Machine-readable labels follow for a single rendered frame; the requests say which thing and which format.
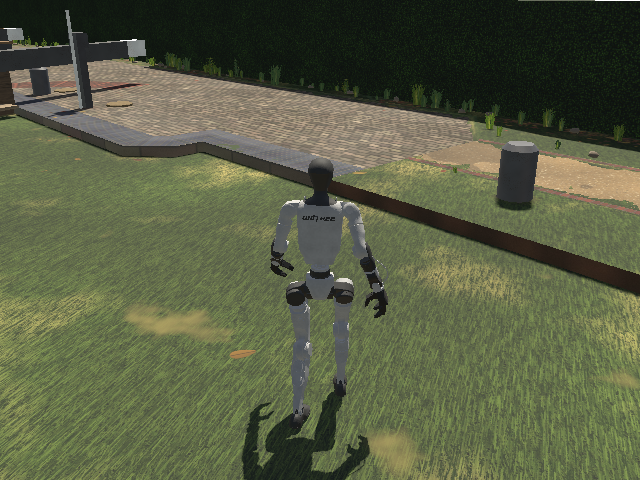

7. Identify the robot left hand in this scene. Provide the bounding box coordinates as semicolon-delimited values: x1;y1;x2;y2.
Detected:
270;260;294;277

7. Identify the robot left forearm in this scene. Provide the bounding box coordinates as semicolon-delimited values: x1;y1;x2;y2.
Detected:
270;237;284;266

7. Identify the robot right forearm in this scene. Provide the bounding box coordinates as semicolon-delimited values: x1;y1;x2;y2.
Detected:
360;242;384;293

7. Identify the robot right hand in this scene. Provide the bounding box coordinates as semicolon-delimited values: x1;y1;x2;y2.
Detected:
365;289;388;318

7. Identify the robot left shin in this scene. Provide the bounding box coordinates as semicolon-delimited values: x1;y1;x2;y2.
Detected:
291;341;310;415

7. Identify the robot left upper arm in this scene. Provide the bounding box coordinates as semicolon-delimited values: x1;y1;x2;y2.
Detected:
273;200;300;253

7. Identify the robot right upper arm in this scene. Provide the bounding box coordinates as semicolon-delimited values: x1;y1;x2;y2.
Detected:
341;201;368;259

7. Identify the robot shin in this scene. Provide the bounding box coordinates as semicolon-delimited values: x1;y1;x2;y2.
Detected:
335;322;349;384
291;341;310;415

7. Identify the robot right shin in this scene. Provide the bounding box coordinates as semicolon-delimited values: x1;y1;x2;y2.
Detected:
335;322;349;384

